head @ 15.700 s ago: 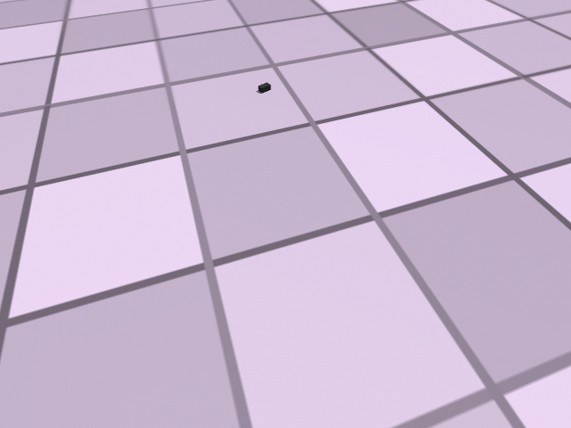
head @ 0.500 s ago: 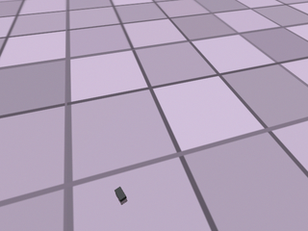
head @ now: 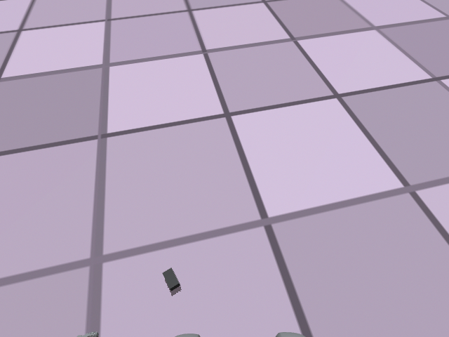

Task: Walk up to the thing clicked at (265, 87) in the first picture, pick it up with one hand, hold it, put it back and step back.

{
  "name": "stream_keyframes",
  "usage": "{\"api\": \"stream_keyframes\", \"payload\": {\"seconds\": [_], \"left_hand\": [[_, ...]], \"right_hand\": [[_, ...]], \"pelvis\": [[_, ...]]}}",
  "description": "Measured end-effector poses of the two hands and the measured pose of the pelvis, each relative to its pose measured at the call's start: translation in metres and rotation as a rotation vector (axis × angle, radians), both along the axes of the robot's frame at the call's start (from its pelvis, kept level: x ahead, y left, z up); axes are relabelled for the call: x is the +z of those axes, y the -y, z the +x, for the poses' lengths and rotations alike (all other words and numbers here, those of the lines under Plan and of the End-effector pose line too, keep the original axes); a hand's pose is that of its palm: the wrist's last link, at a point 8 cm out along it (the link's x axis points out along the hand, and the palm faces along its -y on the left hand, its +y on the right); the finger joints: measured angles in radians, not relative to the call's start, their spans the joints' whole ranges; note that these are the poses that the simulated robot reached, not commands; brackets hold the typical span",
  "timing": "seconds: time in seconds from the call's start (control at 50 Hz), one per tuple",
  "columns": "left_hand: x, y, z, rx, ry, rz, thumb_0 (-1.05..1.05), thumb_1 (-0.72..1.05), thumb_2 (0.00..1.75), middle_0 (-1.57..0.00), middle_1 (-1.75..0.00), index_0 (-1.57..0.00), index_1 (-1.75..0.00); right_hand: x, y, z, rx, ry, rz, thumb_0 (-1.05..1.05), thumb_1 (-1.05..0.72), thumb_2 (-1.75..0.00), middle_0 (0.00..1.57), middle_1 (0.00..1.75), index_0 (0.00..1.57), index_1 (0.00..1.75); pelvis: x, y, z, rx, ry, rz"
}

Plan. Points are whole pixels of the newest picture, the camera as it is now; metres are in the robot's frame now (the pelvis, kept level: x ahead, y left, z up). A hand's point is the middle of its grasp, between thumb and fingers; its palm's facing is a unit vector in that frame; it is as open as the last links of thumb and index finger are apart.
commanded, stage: walk up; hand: left
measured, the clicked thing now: (171, 279) +0.41 +0.25 -0.74
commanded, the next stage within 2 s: stand in 1.16 s
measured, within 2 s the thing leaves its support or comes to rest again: neither
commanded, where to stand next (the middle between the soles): +0.02 +0.02 m, yaw -2 degrees
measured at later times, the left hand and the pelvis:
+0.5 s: hand out of the picture +0.10 +0.28 -0.13, palm faces -0.02 -0.92 -0.38, open 7.4 cm; pelvis +0.01 +0.01 +0.02, yaw -1 degrees
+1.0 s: hand out of the picture +0.07 +0.27 -0.13, palm faces -0.04 -0.93 -0.36, open 7.4 cm; pelvis +0.00 +0.01 +0.02, yaw -1 degrees
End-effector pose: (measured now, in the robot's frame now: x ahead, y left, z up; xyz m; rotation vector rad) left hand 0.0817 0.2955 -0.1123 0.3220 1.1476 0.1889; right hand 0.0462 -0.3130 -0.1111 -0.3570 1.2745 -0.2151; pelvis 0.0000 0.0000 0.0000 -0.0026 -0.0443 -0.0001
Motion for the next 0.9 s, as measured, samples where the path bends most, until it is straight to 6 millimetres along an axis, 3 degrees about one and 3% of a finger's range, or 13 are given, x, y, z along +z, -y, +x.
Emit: {"api": "stream_keyframes", "payload": {"seconds": [0.12, 0.22, 0.36, 0.5, 0.9], "left_hand": [[0.0, -0.015, 0.021, 0.014, 0.012, 0.022, 0.01, 0.9, 0.9, -0.21, -0.3, -0.21, -0.3], [0.009, -0.022, 0.021, 0.003, 0.003, 0.046, 0.01, 0.9, 0.9, -0.21, -0.3, -0.2, -0.3], [0.017, -0.03, 0.015, 0.011, -0.02, 0.059, 0.01, 0.9, 0.9, -0.21, -0.3, -0.2, -0.3], [0.019, -0.027, 0.009, 0.013, -0.034, 0.039, 0.01, 0.9, 0.9, -0.21, -0.3, -0.2, -0.3], [0.016, -0.02, -0.012, 0.007, -0.075, 0.014, 0.01, 0.9, 0.9, -0.21, -0.3, -0.2, -0.3]], "right_hand": [[0.007, -0.012, 0.042, 0.028, 0.081, 0.012, 0.01, -0.9, -0.89, 0.21, 0.3, 0.2, 0.3], [0.01, -0.021, 0.077, 0.041, 0.148, 0.031, 0.01, -0.9, -0.89, 0.21, 0.3, 0.2, 0.3], [0.015, -0.032, 0.097, 0.056, 0.181, 0.06, 0.0, -0.91, -0.89, 0.21, 0.3, 0.2, 0.3], [0.019, -0.037, 0.087, 0.043, 0.157, 0.07, 0.0, -0.91, -0.89, 0.21, 0.3, 0.2, 0.3], [0.016, -0.028, 0.017, -0.045, 0.041, 0.056, 0.01, -0.91, -0.89, 0.21, 0.3, 0.2, 0.3]], "pelvis": [[0.001, -0.004, 0.009, -0.003, -0.008, 0.003], [0.005, -0.007, 0.013, -0.003, -0.01, -0.004], [0.011, -0.012, 0.014, -0.008, 0.0, 0.004], [0.018, -0.014, 0.011, -0.011, 0.009, 0.005], [0.023, -0.015, -0.002, -0.019, 0.012, 0.002]]}}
